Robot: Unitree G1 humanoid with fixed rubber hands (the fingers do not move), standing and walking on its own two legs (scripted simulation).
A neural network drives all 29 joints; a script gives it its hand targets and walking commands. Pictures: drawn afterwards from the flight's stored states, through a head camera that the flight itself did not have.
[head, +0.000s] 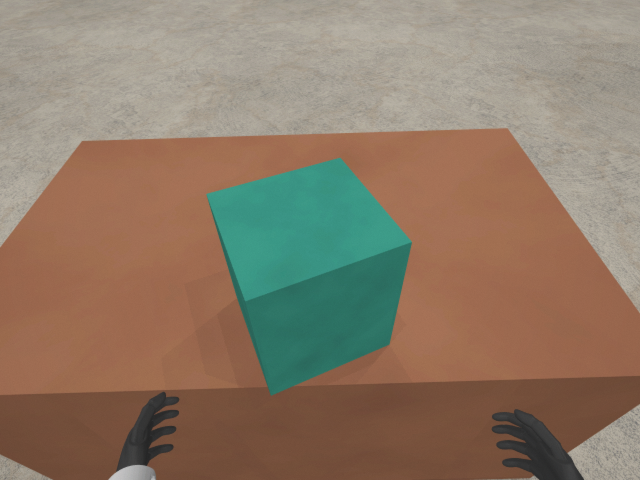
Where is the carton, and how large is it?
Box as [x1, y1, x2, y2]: [206, 158, 411, 395]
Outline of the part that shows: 340,158 206,194 235,292 271,395 389,343 411,241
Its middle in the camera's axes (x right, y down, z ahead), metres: -0.02 +0.06 +0.59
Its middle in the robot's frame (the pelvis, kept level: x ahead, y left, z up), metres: +0.39 +0.04 +0.01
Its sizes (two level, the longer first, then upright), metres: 0.210 0.200 0.250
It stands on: a pedestal, 0.65 m high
